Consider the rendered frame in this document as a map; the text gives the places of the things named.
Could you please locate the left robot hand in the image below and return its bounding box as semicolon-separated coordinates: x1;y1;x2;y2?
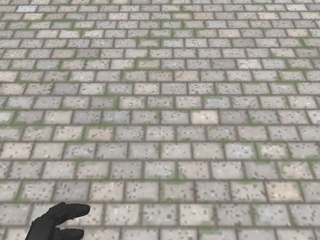
25;202;90;240

